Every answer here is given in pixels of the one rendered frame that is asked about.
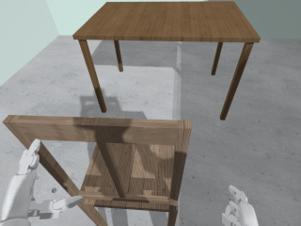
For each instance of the robot left hand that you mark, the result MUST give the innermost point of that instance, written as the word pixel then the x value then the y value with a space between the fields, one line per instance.
pixel 17 202

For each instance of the chair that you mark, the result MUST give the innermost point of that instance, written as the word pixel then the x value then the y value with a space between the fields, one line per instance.
pixel 137 164

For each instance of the robot right hand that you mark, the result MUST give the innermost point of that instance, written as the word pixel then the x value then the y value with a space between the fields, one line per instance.
pixel 244 212

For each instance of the table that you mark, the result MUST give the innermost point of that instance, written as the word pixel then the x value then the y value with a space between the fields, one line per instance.
pixel 196 21

